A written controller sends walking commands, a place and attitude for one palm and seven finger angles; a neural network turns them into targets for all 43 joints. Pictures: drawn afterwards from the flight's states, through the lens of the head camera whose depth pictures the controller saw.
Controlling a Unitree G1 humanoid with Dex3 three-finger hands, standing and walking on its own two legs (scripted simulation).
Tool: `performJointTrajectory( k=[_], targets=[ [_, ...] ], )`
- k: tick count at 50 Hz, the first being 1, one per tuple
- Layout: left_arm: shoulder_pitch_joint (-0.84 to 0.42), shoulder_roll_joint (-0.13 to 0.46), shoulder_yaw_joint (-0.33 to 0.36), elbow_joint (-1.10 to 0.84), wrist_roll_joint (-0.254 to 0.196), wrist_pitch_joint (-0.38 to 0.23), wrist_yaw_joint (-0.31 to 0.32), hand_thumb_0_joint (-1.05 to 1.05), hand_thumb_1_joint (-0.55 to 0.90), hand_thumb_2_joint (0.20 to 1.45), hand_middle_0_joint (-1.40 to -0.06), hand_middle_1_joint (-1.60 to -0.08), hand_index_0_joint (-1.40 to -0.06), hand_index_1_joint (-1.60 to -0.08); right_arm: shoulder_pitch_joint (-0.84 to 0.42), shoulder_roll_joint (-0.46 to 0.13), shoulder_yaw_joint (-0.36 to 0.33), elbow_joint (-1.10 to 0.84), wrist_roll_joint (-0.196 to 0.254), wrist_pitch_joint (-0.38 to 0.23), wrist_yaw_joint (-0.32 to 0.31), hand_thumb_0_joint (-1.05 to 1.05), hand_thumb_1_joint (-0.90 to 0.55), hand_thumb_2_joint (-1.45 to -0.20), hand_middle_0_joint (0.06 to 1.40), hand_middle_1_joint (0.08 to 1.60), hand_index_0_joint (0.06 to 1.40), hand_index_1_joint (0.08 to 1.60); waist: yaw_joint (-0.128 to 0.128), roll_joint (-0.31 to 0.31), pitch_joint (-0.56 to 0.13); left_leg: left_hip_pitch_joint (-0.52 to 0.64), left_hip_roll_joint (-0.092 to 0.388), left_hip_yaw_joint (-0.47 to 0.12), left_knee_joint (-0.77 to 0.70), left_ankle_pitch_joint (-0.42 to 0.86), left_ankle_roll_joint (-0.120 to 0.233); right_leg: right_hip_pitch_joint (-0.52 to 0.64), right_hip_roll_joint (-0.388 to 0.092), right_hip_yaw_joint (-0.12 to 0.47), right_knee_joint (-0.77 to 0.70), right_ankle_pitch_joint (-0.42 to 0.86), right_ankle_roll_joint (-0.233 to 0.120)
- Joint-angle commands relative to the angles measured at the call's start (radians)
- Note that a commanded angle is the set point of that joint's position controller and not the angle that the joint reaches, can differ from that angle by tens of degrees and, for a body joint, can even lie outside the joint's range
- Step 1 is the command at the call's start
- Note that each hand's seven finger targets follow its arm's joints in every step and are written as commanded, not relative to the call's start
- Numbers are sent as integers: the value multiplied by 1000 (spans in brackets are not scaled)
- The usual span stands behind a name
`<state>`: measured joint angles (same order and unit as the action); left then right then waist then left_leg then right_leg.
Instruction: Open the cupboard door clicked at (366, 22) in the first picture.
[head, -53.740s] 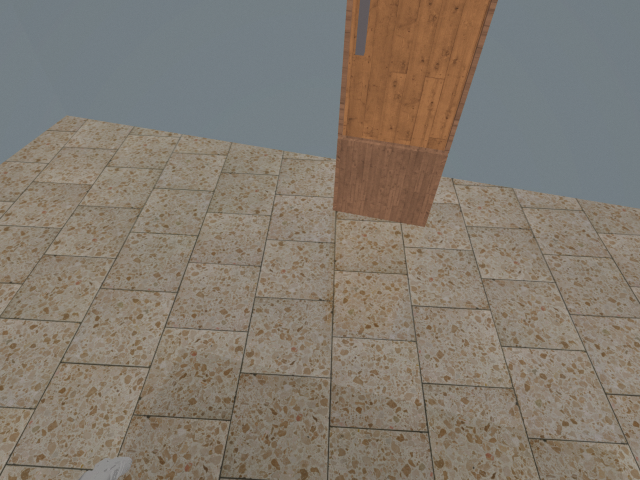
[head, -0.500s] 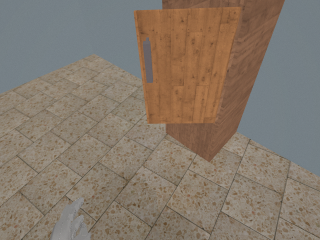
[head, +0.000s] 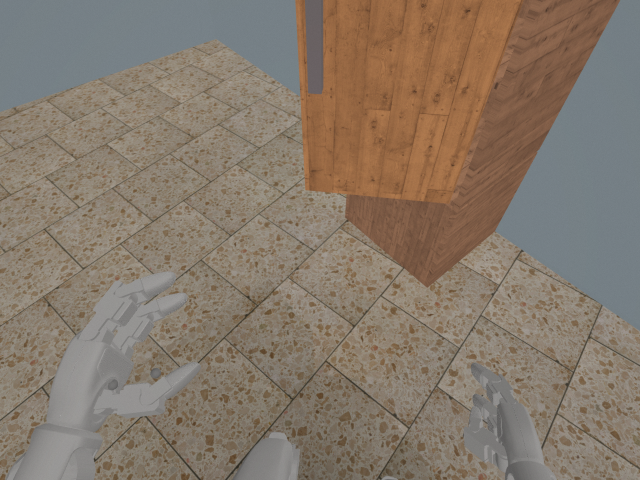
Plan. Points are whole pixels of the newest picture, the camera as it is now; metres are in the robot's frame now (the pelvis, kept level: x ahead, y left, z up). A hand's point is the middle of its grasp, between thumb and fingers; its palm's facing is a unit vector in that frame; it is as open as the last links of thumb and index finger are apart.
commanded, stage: raise the hand with hooked fingers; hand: left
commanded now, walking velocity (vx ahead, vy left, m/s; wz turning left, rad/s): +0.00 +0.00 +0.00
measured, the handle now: (316, 40) +0.81 +0.09 +0.15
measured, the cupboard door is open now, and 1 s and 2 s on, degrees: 42 42 42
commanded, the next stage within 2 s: move the hooked fingers beside the handle in 1.40 s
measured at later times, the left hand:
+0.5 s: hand (112, 292) +0.28 +0.26 +0.11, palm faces -0.03 -1.00 -0.03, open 13.1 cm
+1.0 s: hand (25, 227) +0.32 +0.35 +0.16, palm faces +0.00 -1.00 -0.02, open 14.0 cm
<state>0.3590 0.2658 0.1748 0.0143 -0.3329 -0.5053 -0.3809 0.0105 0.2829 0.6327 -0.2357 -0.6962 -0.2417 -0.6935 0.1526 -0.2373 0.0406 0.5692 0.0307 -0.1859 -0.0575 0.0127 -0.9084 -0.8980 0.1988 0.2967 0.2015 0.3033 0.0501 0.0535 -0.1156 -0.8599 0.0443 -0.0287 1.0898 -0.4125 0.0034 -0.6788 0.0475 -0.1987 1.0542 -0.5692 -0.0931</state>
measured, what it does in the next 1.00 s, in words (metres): rises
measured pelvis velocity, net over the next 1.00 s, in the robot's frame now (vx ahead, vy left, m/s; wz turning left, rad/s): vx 0.01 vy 0.08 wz -0.03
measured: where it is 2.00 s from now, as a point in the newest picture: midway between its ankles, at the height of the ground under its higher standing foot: outside the picture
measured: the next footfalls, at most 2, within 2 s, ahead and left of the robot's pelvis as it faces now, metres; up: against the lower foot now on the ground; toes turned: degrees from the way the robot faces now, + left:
none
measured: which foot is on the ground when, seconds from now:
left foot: down 0.00-1.00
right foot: down 0.00-1.00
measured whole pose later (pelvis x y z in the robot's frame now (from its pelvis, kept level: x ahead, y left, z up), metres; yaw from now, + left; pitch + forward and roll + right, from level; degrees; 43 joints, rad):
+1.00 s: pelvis +0.01 +0.08 +0.06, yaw -2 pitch +3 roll -3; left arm -0.13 0.48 0.40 0.38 -0.34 -0.09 -0.47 -0.01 -0.50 0.30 -0.30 -1.20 -0.30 -1.20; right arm 0.26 -0.27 0.08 0.57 0.06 -0.18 -0.09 0.01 -0.90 -0.90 0.20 0.30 0.21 0.30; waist 0.02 0.02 -0.04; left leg -0.49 -0.03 0.06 0.69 -0.26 0.10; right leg -0.33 0.00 -0.10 0.64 -0.36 0.00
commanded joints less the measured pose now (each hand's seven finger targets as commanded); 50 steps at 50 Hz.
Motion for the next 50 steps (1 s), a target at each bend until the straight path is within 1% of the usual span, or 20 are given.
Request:
performJointTrajectory(
  k=[1,3,4,5,8,11,13,16,20,23,26,31,33,36,39,42,45,47,48,50],
  targets=[
    [-132,266,184,-48,-33,195,-68,0,60,540,-260,-840,-260,-840,-17,-158,-62,-163,28,-34,-46,0,-900,-900,200,300,200,300,-49,-112,-161,129,-40,-11,-127,91,41,193,-137,438,-405,224,178],
    [-89,295,288,-62,-67,252,-17,0,13,520,-263,-870,-263,-870,-35,-135,-59,-174,19,-18,-44,0,-900,-900,200,300,200,300,7,-90,-220,177,-38,-23,-159,161,30,289,-145,426,-385,358,188],
    [-84,269,299,-118,-78,247,18,0,-10,510,-265,-885,-265,-885,-27,-118,-56,-181,16,-17,-39,0,-900,-900,200,300,200,300,15,-79,-245,205,-36,-20,-177,196,26,320,-146,410,-373,452,191],
    [-68,252,313,-146,-82,234,54,0,-33,500,-267,-900,-267,-900,-19,-107,-59,-175,15,-18,-35,0,-900,-900,200,300,200,300,18,-56,-240,236,-32,-14,-197,225,22,323,-141,388,-365,531,191],
    [-68,208,295,-169,-65,159,113,0,-103,470,-272,-945,-272,-945,10,-105,-72,-154,9,-29,-22,0,-900,-900,200,300,200,300,3,-100,-181,273,-28,-10,-243,272,20,291,-109,324,-345,631,183],
    [-109,165,188,-98,-14,106,84,0,-173,440,-277,-990,-277,-990,51,-134,-82,-126,13,-42,-11,0,-900,-900,200,300,200,300,-57,-68,-76,298,-30,-1,-263,251,30,162,-78,276,-350,540,169],
    [-141,153,151,-39,-16,103,38,0,-220,420,-280,-1020,-280,-1020,64,-156,-88,-124,20,-49,-15,0,-900,-900,200,300,200,300,-77,-118,-42,302,-29,-5,-261,218,37,123,-72,286,-374,465,177],
    [-197,223,192,-42,-41,119,-15,0,-290,390,-285,-1065,-285,-1065,79,-178,-92,-124,29,-65,-29,0,-900,-900,200,300,200,300,-66,-65,-143,362,-33,3,-288,211,41,153,-66,276,-400,377,155],
    [-280,316,286,-110,-63,116,4,0,-383,350,-292,-1125,-292,-1125,72,-172,-86,-125,25,-80,-40,0,-900,-900,200,300,200,300,-33,13,-220,470,-28,0,-348,275,42,202,-37,206,-384,387,101],
    [-317,323,296,-133,-54,110,50,0,-453,320,-297,-1170,-297,-1170,67,-170,-75,-123,18,-85,-35,0,-900,-900,200,300,200,300,-27,78,-197,540,-21,-17,-385,309,35,175,-13,153,-366,391,71],
    [-344,279,250,-64,-43,144,49,0,-500,300,-300,-1200,-300,-1200,61,-171,-69,-119,21,-76,-28,0,-900,-900,200,300,200,300,-50,81,-132,558,-12,-36,-418,276,26,140,-8,132,-385,355,68],
    [-428,297,225,54,-30,281,-22,0,-500,300,-300,-1200,-300,-1200,56,-188,-62,-145,34,-54,-36,0,-900,-900,200,300,200,300,-46,24,-110,573,-4,-73,-474,230,18,153,-6,117,-418,323,67],
    [-502,323,237,61,-33,318,-43,0,-500,300,-300,-1200,-300,-1200,51,-191,-54,-153,34,-50,-42,0,-900,-900,200,300,200,300,-43,47,-106,594,-6,-86,-493,211,14,157,-3,117,-428,313,61],
    [-605,371,272,17,-29,317,-43,0,-500,300,-300,-1200,-300,-1200,45,-188,-47,-157,29,-51,-47,0,-900,-900,200,300,200,300,-47,47,-139,662,6,-119,-519,209,5,153,-3,113,-436,303,60],
    [-676,418,311,-6,-23,295,-30,0,-500,300,-300,-1200,-300,-1200,45,-185,-40,-153,22,-57,-47,0,-900,-900,200,300,200,300,-41,95,-170,736,15,-149,-545,218,-17,147,-2,115,-442,296,55],
    [-705,419,310,66,-22,297,-42,0,-500,300,-300,-1200,-300,-1200,46,-189,-35,-135,23,-55,-50,0,-900,-900,200,300,200,300,-47,90,-132,736,20,-170,-573,167,-24,141,-5,118,-458,282,56],
    [-736,436,306,158,-17,338,-76,0,-500,300,-300,-1200,-300,-1200,48,-194,-34,-130,30,-51,-56,0,-900,-900,200,300,200,300,-50,77,-99,704,12,-159,-587,120,-15,159,-10,120,-483,275,55],
    [-696,392,265,206,-18,370,-105,0,-500,300,-300,-1200,-300,-1200,48,-196,-37,-138,36,-51,-56,0,-900,-900,200,300,200,300,-49,55,-93,686,7,-153,-587,104,-7,162,-12,119,-486,274,57],
    [-688,381,259,217,-22,381,-116,0,-500,300,-300,-1200,-300,-1200,51,-197,-36,-148,35,-53,-54,0,-900,-900,200,300,200,300,-38,60,-107,682,-1,-150,-586,113,-9,187,-10,117,-487,282,51],
    [-673,388,259,210,-23,392,-124,0,-500,300,-300,-1200,-300,-1200,49,-199,-39,-155,36,-55,-47,0,-900,-900,200,300,200,300,-37,46,-109,686,2,-155,-588,107,-9,173,-12,114,-484,282,55]
  ],
)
